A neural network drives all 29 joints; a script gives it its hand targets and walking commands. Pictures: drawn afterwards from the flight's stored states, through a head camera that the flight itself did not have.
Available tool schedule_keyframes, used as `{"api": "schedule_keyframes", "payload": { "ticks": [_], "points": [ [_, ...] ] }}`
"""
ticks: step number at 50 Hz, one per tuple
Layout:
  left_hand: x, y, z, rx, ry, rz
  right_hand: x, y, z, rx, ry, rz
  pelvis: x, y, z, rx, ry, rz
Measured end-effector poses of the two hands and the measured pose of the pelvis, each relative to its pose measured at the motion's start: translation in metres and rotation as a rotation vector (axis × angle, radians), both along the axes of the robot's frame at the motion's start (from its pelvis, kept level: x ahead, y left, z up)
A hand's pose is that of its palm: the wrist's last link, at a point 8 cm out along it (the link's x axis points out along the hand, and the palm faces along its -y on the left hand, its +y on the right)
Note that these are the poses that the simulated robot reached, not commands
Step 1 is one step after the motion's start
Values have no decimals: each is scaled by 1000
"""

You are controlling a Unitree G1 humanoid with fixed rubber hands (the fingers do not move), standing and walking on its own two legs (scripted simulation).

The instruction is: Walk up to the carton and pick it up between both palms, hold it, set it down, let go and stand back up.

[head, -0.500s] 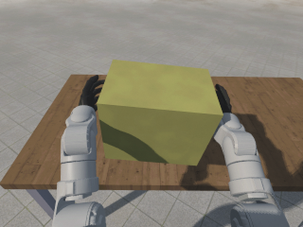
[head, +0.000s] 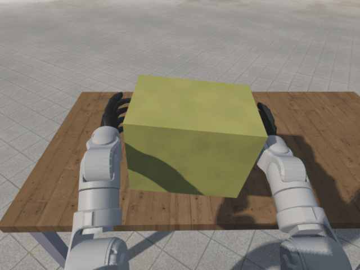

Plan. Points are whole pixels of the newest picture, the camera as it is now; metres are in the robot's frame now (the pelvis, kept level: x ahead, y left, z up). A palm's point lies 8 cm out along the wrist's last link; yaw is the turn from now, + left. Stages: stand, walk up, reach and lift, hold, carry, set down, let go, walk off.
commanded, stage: hold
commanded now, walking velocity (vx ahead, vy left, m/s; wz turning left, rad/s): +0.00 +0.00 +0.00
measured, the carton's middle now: (189, 137) +0.36 +0.00 +0.15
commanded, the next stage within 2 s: none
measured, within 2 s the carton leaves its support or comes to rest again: neither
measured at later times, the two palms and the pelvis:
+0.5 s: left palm (110, 132) +0.34 +0.16 +0.19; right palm (267, 140) +0.35 -0.17 +0.16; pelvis +0.01 +0.00 +0.00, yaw +0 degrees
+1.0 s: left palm (109, 130) +0.34 +0.17 +0.19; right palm (267, 137) +0.35 -0.17 +0.17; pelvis -0.02 -0.01 +0.00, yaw +1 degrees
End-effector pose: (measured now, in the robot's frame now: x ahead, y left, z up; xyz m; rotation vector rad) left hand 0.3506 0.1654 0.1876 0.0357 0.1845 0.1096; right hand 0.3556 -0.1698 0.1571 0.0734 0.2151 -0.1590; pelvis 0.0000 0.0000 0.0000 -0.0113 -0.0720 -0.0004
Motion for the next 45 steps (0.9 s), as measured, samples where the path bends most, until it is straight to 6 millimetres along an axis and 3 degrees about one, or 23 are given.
{"api": "schedule_keyframes", "payload": {
  "ticks": [11,21,36,45],
  "points": [
    [0,2,-3,-3,-23,13,5,2,3,11,-22,9,12,-4,0,-3,-13,16],
    [-6,0,-7,-4,-34,-5,-6,-1,-2,5,-30,-7,15,-4,0,-5,-8,15],
    [-20,3,-1,9,-19,9,-17,3,0,15,-19,0,-3,-1,0,0,-36,6],
    [-14,3,4,-9,-25,9,-13,3,10,-5,-30,0,-16,-5,-1,1,-14,10]
  ]
}}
